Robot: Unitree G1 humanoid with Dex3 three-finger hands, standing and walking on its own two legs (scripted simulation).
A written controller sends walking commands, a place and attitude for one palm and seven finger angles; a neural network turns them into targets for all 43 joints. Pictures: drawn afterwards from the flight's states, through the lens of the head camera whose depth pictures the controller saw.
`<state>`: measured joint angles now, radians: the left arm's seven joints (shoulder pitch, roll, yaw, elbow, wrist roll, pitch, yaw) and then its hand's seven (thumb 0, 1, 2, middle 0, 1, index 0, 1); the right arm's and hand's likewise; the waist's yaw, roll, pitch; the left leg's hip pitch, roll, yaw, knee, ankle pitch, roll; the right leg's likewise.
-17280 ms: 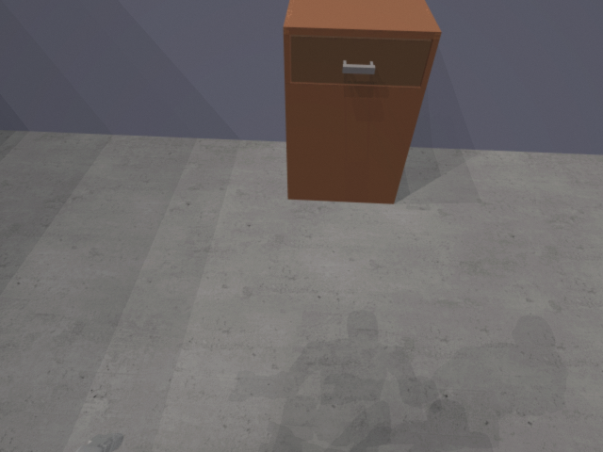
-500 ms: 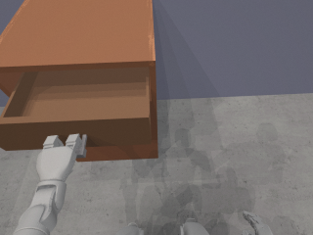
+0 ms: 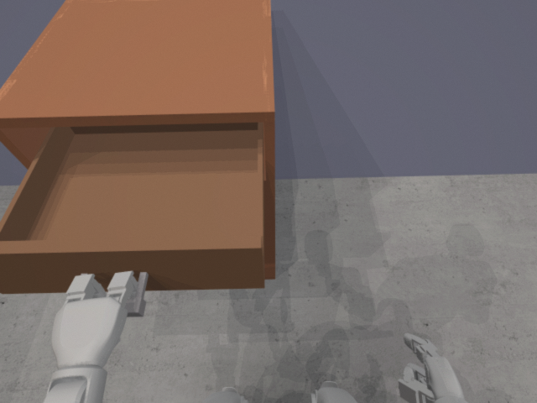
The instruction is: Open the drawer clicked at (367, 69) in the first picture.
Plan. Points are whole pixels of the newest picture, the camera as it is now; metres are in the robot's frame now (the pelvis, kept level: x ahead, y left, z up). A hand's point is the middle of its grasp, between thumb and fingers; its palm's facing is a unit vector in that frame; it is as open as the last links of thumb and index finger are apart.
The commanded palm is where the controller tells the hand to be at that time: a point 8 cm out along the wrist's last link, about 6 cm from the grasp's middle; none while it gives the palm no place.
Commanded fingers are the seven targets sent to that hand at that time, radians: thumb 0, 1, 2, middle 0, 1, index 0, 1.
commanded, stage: pull the drawer open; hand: left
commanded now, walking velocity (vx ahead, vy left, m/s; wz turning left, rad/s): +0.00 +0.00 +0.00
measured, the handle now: (109, 293) +0.27 +0.27 -0.02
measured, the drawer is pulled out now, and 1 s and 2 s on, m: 0.25 0.30 0.30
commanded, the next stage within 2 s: open the thumb to release the handle in 0.72 s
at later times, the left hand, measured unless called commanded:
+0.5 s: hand (100, 370) +0.17 +0.25 -0.04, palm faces -0.09 -0.05 -0.99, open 5.6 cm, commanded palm +0.14 +0.26 +0.01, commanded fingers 0.00 0.90 0.90 -0.40 -1.35 -0.40 -1.35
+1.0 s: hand (98, 373) +0.17 +0.25 -0.04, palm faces -0.04 -0.06 -1.00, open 6.2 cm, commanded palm +0.14 +0.26 +0.01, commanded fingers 0.00 0.20 0.60 -0.35 -1.27 -0.35 -1.27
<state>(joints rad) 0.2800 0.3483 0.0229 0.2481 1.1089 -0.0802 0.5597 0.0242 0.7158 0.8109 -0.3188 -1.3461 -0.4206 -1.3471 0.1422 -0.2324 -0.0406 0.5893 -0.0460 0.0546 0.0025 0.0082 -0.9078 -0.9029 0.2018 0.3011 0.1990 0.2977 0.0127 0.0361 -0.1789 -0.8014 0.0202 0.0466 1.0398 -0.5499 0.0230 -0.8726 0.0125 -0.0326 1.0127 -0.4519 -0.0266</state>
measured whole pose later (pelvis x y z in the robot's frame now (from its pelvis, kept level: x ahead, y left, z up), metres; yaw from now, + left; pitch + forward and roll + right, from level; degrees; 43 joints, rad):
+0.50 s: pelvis +0.00 -0.01 -0.01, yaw +0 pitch +18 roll +0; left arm 0.50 0.35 0.05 0.10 1.09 -0.11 0.57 0.04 0.71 0.78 -0.32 -1.33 -0.42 -1.35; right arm 0.15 -0.23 -0.03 0.56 -0.06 0.05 0.01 0.01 -0.91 -0.90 0.20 0.30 0.20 0.30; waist 0.02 0.03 -0.18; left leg -0.82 0.03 0.05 1.08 -0.57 0.01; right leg -0.90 0.02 -0.03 1.06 -0.47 -0.04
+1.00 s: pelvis +0.00 +0.00 -0.02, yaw +0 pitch +21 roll +0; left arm 0.55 0.36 0.08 0.02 1.10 -0.19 0.60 0.01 0.63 0.76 -0.35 -1.33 -0.39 -1.31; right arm 0.13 -0.24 -0.05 0.55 -0.08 0.05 0.03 0.01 -0.91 -0.90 0.20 0.30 0.20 0.30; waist 0.05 0.04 -0.21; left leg -0.90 0.02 0.04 1.15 -0.61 0.02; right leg -0.98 0.01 -0.04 1.13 -0.51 -0.03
